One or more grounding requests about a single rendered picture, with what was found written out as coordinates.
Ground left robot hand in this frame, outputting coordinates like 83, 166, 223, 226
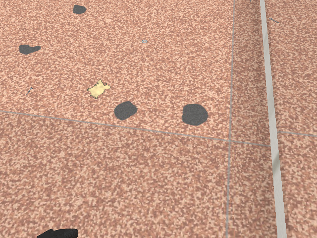
37, 228, 78, 238

